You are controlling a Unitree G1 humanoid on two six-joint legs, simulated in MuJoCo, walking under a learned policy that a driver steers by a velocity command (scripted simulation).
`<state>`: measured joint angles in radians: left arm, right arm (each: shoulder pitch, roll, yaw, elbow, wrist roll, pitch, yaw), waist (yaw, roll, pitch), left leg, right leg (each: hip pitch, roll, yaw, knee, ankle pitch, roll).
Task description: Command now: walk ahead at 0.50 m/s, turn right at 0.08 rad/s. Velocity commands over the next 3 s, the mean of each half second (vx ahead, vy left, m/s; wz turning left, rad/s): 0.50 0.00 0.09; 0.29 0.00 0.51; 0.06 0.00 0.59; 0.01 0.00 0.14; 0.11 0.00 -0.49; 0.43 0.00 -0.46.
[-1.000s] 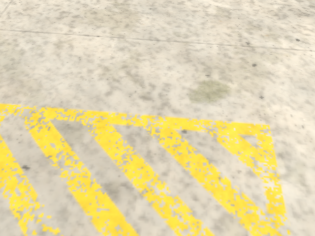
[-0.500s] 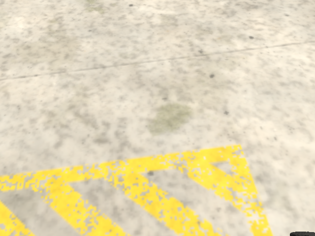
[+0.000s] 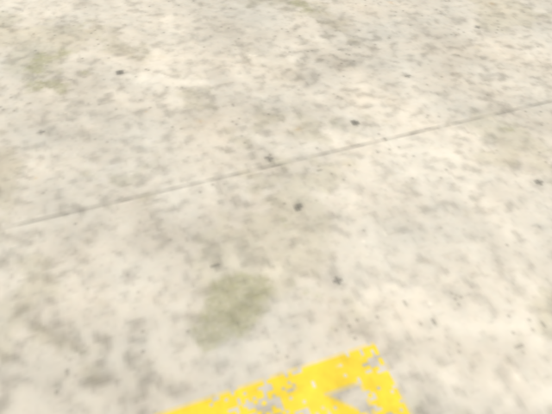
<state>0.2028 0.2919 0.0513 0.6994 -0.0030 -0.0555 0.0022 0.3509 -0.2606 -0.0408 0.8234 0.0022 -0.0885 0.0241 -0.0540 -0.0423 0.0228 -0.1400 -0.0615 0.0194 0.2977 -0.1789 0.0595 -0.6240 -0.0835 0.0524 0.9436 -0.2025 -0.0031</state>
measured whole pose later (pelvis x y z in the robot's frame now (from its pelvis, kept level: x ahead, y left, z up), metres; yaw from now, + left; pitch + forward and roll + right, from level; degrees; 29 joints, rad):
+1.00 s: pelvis +0.49 +0.01 -0.01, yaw +22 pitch +3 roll -1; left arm 0.09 0.31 0.05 0.74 0.01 -0.03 0.03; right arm 0.18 -0.30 -0.07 0.64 0.00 0.00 0.01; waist -0.02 -0.01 0.08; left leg -0.40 -0.10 -0.06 0.45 -0.09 0.09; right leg -0.60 -0.04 0.09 1.06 -0.41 0.07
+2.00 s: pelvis +0.55 +0.02 -0.01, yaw +41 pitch +0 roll +1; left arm 0.21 0.30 0.06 0.80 -0.02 0.06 0.02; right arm 0.09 -0.22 -0.04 0.70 -0.02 0.03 -0.03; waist 0.03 -0.02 0.04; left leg -0.22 -0.01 0.11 0.48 -0.27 0.05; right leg -0.36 -0.06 -0.01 0.84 -0.47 0.08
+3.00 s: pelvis +0.78 +0.09 -0.01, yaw +10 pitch +2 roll +2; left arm 0.14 0.29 0.04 0.63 -0.01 -0.05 -0.02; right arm 0.39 -0.27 -0.06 0.89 0.02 -0.09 0.01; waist -0.09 -0.05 0.02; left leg 0.02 -0.02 0.06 0.22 -0.28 0.00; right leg -0.66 -0.08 0.04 0.75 -0.09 0.01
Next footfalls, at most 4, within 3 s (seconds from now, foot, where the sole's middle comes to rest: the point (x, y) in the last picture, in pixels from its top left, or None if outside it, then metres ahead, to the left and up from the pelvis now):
0.26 right None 0.32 -0.15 -0.78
0.76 left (224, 377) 0.58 0.11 -0.78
1.24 right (300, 334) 0.69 -0.09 -0.78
1.66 left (218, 405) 0.52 0.12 -0.78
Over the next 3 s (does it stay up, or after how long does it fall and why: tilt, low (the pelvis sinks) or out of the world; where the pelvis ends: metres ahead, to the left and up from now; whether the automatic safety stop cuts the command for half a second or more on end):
stays up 0.78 0.09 -0.01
